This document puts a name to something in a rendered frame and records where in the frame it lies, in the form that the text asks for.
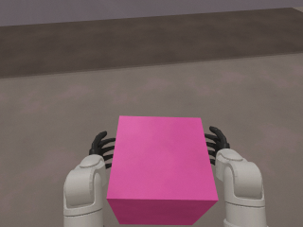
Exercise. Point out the left robot hand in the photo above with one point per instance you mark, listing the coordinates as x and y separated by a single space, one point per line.
96 147

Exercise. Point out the carton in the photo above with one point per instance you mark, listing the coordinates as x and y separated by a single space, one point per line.
161 172

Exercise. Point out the right robot hand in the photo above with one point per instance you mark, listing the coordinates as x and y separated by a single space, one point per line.
220 141

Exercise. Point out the right robot forearm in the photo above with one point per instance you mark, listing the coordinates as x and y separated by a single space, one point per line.
243 190

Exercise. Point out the left robot forearm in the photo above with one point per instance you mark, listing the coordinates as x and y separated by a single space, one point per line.
82 193

